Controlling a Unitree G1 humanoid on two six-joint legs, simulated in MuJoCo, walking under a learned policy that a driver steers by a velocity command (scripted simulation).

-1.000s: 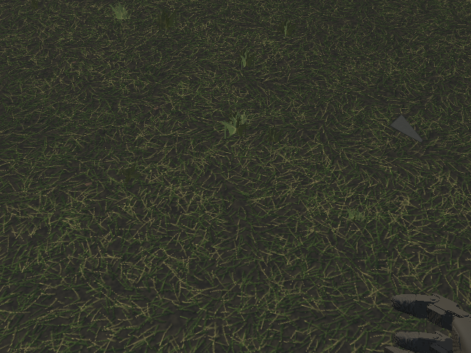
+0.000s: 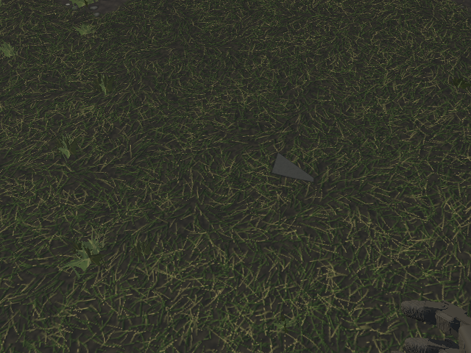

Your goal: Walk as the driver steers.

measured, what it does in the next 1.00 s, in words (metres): walks ahead, turning right: right foot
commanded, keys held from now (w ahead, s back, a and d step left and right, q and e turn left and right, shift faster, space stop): w+e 0.46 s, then w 0.20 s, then no key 0.02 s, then q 0.32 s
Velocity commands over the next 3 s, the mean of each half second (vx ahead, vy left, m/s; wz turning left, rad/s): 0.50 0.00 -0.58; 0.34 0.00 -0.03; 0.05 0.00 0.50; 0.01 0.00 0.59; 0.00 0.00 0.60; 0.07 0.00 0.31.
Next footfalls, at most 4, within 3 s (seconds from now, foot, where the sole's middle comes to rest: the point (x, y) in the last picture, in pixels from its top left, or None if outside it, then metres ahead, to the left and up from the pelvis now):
0.52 right None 0.39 -0.19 -0.77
1.02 left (296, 294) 0.66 -0.07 -0.77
1.46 right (374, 322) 0.59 -0.29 -0.77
1.88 left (281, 337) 0.53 -0.03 -0.77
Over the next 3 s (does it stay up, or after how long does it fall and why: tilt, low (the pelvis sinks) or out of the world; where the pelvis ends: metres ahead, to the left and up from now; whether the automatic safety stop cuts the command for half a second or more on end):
stays up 0.50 -0.11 0.02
